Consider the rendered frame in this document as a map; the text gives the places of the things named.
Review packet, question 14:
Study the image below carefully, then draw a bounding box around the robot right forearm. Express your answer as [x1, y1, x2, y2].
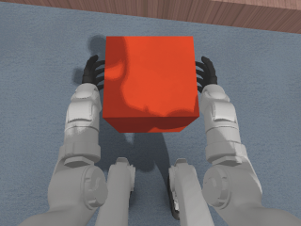
[199, 84, 257, 176]

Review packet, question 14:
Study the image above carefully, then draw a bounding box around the carton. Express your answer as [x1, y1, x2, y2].
[103, 36, 199, 133]

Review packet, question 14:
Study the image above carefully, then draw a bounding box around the left robot hand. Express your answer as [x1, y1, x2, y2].
[82, 55, 105, 91]

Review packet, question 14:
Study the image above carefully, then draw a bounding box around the robot left forearm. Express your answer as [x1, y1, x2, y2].
[47, 83, 102, 204]

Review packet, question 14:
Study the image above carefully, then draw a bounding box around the left robot shin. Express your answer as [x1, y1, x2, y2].
[107, 157, 130, 198]

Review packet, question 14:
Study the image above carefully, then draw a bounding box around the robot left upper arm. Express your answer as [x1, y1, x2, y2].
[18, 165, 108, 226]

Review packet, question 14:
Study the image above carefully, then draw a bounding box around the robot right upper arm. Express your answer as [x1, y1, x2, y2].
[201, 165, 301, 226]

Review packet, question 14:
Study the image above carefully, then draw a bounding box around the right robot hand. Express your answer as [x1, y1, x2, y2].
[195, 56, 217, 93]

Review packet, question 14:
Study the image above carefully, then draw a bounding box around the right robot thigh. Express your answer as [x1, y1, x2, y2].
[168, 162, 214, 226]

